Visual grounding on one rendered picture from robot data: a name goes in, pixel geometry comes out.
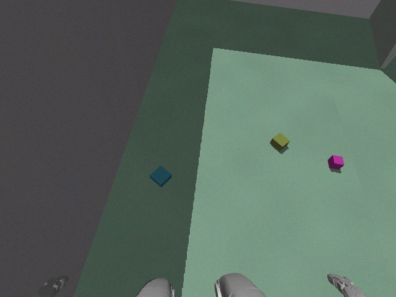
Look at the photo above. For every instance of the right robot hand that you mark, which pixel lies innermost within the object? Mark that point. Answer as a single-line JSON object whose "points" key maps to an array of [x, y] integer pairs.
{"points": [[345, 286]]}

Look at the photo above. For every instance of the left robot hand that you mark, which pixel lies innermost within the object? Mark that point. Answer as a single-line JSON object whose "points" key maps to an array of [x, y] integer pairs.
{"points": [[52, 286]]}

